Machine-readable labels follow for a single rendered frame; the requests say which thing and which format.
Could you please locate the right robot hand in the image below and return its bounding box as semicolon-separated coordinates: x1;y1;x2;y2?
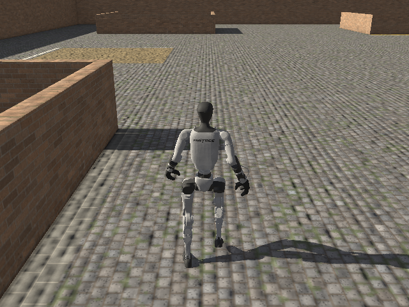
235;180;250;196

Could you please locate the right robot shin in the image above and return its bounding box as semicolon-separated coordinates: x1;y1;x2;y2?
215;197;224;240

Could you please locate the robot left upper arm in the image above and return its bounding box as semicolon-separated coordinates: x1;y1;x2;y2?
171;129;192;163

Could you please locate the right robot forearm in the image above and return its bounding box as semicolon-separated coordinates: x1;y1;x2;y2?
231;156;247;184

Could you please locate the robot right upper arm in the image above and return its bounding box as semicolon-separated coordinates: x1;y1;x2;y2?
218;129;237;166

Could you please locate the left robot hand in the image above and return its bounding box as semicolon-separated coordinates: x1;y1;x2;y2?
165;169;180;180

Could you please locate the left robot forearm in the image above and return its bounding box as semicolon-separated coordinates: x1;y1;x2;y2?
167;153;178;172

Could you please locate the robot shin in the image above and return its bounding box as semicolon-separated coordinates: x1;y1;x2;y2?
183;216;192;259
215;197;224;240

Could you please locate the left robot shin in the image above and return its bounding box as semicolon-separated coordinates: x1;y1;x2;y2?
183;216;192;259

